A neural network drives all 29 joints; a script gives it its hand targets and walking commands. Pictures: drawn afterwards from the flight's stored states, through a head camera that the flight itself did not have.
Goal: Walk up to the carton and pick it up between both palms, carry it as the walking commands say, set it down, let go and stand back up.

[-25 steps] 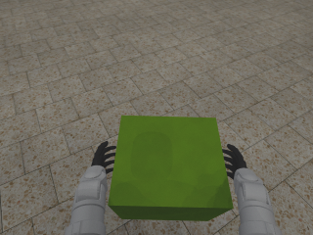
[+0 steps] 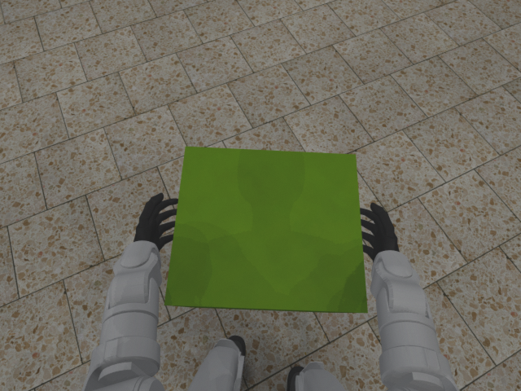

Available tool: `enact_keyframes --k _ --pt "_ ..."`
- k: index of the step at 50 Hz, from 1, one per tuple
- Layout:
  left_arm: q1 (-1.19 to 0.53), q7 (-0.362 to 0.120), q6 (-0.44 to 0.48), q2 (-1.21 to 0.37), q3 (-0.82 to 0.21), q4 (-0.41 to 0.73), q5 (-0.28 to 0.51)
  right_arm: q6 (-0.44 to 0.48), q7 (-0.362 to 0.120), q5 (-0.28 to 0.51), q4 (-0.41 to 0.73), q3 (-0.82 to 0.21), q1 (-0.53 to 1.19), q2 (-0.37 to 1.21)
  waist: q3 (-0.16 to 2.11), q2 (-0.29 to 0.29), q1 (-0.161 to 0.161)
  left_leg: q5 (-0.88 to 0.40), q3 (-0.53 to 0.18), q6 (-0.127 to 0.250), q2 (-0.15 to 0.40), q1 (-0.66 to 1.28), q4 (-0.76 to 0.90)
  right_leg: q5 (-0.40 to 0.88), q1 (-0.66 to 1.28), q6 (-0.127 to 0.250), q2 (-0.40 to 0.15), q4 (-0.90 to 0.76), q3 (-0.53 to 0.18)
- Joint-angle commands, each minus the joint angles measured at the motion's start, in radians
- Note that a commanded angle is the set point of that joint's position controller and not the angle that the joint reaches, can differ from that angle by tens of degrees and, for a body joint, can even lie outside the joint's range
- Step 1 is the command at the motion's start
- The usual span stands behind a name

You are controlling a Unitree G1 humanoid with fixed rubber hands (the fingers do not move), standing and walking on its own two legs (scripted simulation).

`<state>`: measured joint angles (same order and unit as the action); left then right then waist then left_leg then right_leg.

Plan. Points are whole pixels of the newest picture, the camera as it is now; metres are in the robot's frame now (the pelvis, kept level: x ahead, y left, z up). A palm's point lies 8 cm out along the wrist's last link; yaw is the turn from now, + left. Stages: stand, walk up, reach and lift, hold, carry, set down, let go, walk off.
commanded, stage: set down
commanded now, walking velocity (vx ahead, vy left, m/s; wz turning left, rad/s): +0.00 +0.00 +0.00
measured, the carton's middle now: (265, 239) +0.38 +0.04 -0.16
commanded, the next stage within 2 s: none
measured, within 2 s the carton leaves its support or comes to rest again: neither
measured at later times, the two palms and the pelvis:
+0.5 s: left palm (161, 238) +0.36 +0.24 -0.15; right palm (360, 243) +0.39 -0.14 -0.15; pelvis -0.03 +0.01 -0.08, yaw -1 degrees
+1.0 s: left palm (178, 239) +0.39 +0.23 -0.24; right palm (350, 243) +0.42 -0.14 -0.24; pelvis -0.05 +0.01 -0.16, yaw -3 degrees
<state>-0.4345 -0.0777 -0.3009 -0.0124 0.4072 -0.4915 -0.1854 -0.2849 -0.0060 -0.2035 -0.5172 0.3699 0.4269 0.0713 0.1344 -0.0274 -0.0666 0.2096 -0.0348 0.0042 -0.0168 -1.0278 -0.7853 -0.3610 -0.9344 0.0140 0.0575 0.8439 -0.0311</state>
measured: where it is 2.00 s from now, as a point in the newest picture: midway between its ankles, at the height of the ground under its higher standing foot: outside the picture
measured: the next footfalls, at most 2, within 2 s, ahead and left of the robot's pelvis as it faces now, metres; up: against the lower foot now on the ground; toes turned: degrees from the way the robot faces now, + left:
none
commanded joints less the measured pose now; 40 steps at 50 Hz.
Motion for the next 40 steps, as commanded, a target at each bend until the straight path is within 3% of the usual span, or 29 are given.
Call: enact_keyframes --k 1,2,3,6,8,10,11,12,16,17,18,19,20,21,23,24,25,27,28,30,31,32,34,35,36,37,38,39,40 --pt "-0.489 -0.268 0.023 -0.858 -0.6 0.034 0.154 0.047 -0.277 0.123 0.026 -0.588 0.534 0.826 0.737 -0.047 0.02 -0.339 -0.045 0.026 -0.062 0.523 -0.105 0.255 -0.003 -0.005 0.047 -0.018 -0.053" --pt "-0.562 -0.269 0.019 -0.788 -0.551 0.044 0.126 0.036 -0.285 0.127 -0.021 -0.558 0.564 0.822 0.719 0.007 -0.026 -0.331 -0.018 0.013 -0.075 0.422 -0.131 0.275 -0.042 0.002 0.04 -0.007 -0.061" --pt "-0.572 -0.264 0.013 -0.821 -0.568 0.016 0.13 0.033 -0.295 0.139 -0.058 -0.555 0.591 0.822 0.698 -0.027 0.003 -0.294 -0.039 0.024 -0.064 0.422 -0.115 0.235 -0.06 0.0 0.049 0.009 -0.054" --pt "-0.507 -0.252 -0.012 -0.824 -0.479 -0.081 0.063 0.032 -0.313 0.161 -0.008 -0.549 0.719 0.779 0.703 0.035 -0.088 -0.259 -0.004 0.017 -0.067 0.4 -0.151 0.14 -0.154 0.0 0.052 0.035 -0.042" --pt "-0.567 -0.259 -0.023 -0.841 -0.515 -0.037 0.101 0.016 -0.32 0.165 -0.043 -0.534 0.71 0.787 0.773 -0.003 -0.046 -0.233 0.005 0.005 -0.072 0.366 -0.178 0.157 -0.14 0.004 0.055 0.058 -0.027" --pt "-0.7 -0.257 -0.008 -0.879 -0.558 0.01 0.15 0.035 -0.314 0.179 0.007 -0.553 0.811 0.79 0.83 -0.001 -0.028 -0.205 -0.01 0.012 -0.065 0.379 -0.199 0.114 -0.171 0.002 0.064 0.098 -0.023" --pt "-0.636 -0.246 -0.014 -0.881 -0.536 -0.037 0.128 0.037 -0.319 0.18 0.003 -0.535 0.814 0.778 0.839 0.051 -0.047 -0.227 -0.016 0.004 -0.071 0.417 -0.209 0.102 -0.249 0.001 0.07 0.116 -0.006" --pt "-0.672 -0.243 -0.026 -0.877 -0.521 -0.017 0.122 0.013 -0.335 0.177 -0.074 -0.506 0.791 0.796 0.843 0.054 -0.044 -0.197 -0.019 0.0 -0.059 0.419 -0.202 0.075 -0.27 0.008 0.076 0.125 0.0" --pt "-0.776 -0.249 -0.035 -0.874 -0.553 0.001 0.149 0.009 -0.334 0.148 -0.079 -0.462 0.801 0.773 0.89 0.032 0.017 -0.143 -0.004 -0.008 -0.062 0.315 -0.28 0.054 -0.307 0.019 0.07 0.169 -0.005" --pt "-0.808 -0.247 -0.032 -0.84 -0.539 -0.006 0.137 0.003 -0.338 0.168 -0.098 -0.484 0.848 0.783 0.847 0.058 -0.032 -0.134 0.001 -0.008 -0.072 0.236 -0.276 0.049 -0.324 0.015 0.066 0.19 -0.01" --pt "-0.748 -0.253 -0.049 -0.873 -0.502 -0.079 0.138 -0.005 -0.332 0.171 -0.063 -0.496 0.887 0.795 0.819 -0.028 -0.011 -0.113 0.003 0.011 -0.074 0.246 -0.287 0.018 -0.327 0.004 0.072 0.17 -0.004" --pt "-0.761 -0.259 -0.051 -0.859 -0.524 -0.049 0.142 -0.013 -0.33 0.152 -0.074 -0.465 0.868 0.752 0.851 -0.018 0.017 -0.134 -0.006 0.002 -0.069 0.225 -0.296 0.041 -0.341 0.008 0.076 0.2 0.01" --pt "-0.726 -0.252 -0.059 -0.846 -0.484 -0.093 0.117 -0.016 -0.332 0.173 -0.096 -0.483 0.886 0.787 0.849 -0.026 -0.056 -0.11 -0.01 0.003 -0.063 0.231 -0.299 0.015 -0.376 0.009 0.074 0.209 0.003" --pt "-0.759 -0.248 -0.064 -0.912 -0.515 -0.083 0.147 -0.017 -0.337 0.172 -0.092 -0.461 0.88 0.775 0.855 0.047 -0.003 -0.078 -0.004 -0.005 -0.071 0.259 -0.296 -0.012 -0.376 0.017 0.085 0.212 0.005" --pt "-0.818 -0.259 -0.052 -0.921 -0.566 -0.004 0.187 -0.007 -0.325 0.202 -0.024 -0.539 0.932 0.79 1.024 0.001 -0.011 -0.195 0.003 -0.015 -0.074 0.23 -0.361 0.093 -0.322 0.01 0.083 0.253 -0.001" --pt "-0.845 -0.257 -0.053 -0.874 -0.549 -0.018 0.191 -0.011 -0.329 0.209 -0.047 -0.518 0.931 0.755 0.943 0.06 -0.017 -0.187 0.015 -0.014 -0.075 0.154 -0.364 0.088 -0.382 0.008 0.078 0.279 -0.004" --pt "-0.816 -0.256 -0.058 -0.898 -0.562 -0.029 0.181 -0.014 -0.326 0.167 -0.073 -0.467 0.9 0.775 0.991 0.028 0.026 -0.184 -0.01 -0.015 -0.076 0.196 -0.364 0.074 -0.398 0.002 0.087 0.296 0.029" --pt "-0.853 -0.246 -0.056 -0.891 -0.538 -0.073 0.163 -0.006 -0.329 0.185 -0.087 -0.465 0.923 0.744 0.955 0.092 0.003 -0.183 0.011 -0.027 -0.073 0.167 -0.401 0.057 -0.469 0.009 0.082 0.285 0.009" --pt "-0.789 -0.246 -0.065 -0.924 -0.54 -0.052 0.182 -0.015 -0.324 0.17 -0.085 -0.456 0.903 0.738 0.962 0.024 0.022 -0.205 0.008 -0.024 -0.081 0.166 -0.39 0.061 -0.467 0.004 0.093 0.307 0.042" --pt "-0.829 -0.23 -0.051 -0.89 -0.559 -0.049 0.193 -0.002 -0.328 0.23 -0.055 -0.506 0.967 0.76 1.045 0.016 -0.005 -0.25 -0.018 -0.022 -0.069 0.235 -0.433 0.068 -0.521 0.006 0.098 0.344 0.044" --pt "-0.838 -0.225 -0.043 -0.812 -0.542 -0.029 0.166 -0.001 -0.329 0.232 -0.037 -0.51 0.981 0.744 1.046 0.047 -0.066 -0.258 0.008 -0.024 -0.07 0.156 -0.456 0.074 -0.553 -0.007 0.089 0.376 0.041" --pt "-0.831 -0.23 -0.053 -0.836 -0.521 -0.071 0.149 -0.003 -0.328 0.223 -0.084 -0.488 0.945 0.758 1.029 0.051 -0.029 -0.296 0.0 -0.019 -0.072 0.182 -0.466 0.082 -0.582 -0.008 0.093 0.339 0.02" --pt "-0.889 -0.224 -0.041 -0.852 -0.524 -0.046 0.169 0.001 -0.31 0.21 -0.085 -0.488 0.971 0.799 1.04 0.025 -0.022 -0.183 0.016 -0.018 -0.082 0.08 -0.474 0.044 -0.517 -0.005 0.094 0.375 0.032" --pt "-0.889 -0.214 -0.043 -0.861 -0.536 -0.033 0.183 0.002 -0.316 0.254 -0.06 -0.519 1.003 0.778 1.098 0.049 -0.067 -0.212 0.005 -0.022 -0.071 0.161 -0.474 0.028 -0.562 -0.003 0.095 0.399 0.033" --pt "-0.875 -0.215 -0.051 -0.897 -0.556 -0.048 0.205 -0.005 -0.313 0.237 -0.07 -0.504 0.992 0.762 1.073 0.039 -0.009 -0.172 0.018 -0.023 -0.079 0.15 -0.47 0.016 -0.544 -0.001 0.098 0.38 0.042" --pt "-0.929 -0.207 -0.04 -0.832 -0.545 -0.013 0.193 0.002 -0.311 0.262 -0.044 -0.533 1.077 0.758 1.064 0.01 -0.054 -0.183 -0.02 -0.015 -0.065 0.153 -0.479 0.011 -0.646 -0.013 0.1 0.443 0.057" --pt "-0.881 -0.204 -0.058 -0.869 -0.533 -0.079 0.185 0.0 -0.31 0.244 -0.077 -0.487 1.056 0.733 1.014 0.101 -0.022 -0.195 -0.005 -0.029 -0.064 0.171 -0.501 -0.004 -0.693 -0.001 0.092 0.431 0.051" --pt "-0.951 -0.196 -0.047 -0.86 -0.521 -0.043 0.186 0.004 -0.312 0.236 -0.095 -0.493 1.048 0.744 1.046 0.051 -0.008 -0.162 -0.011 -0.027 -0.069 0.141 -0.504 0.001 -0.691 -0.006 0.102 0.449 0.063" --pt "-0.899 -0.208 -0.049 -0.877 -0.55 -0.066 0.196 0.016 -0.307 0.256 -0.045 -0.516 1.081 0.687 1.098 0.09 -0.034 -0.27 0.011 -0.035 -0.078 0.146 -0.552 0.06 -0.684 0.0 0.094 0.442 0.047"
